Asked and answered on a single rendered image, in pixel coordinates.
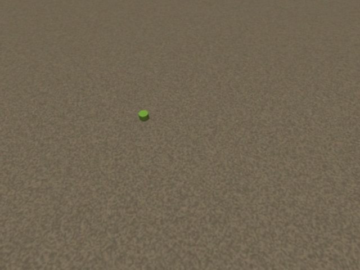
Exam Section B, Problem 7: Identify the tin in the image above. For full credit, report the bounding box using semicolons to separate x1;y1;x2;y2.
138;110;149;120

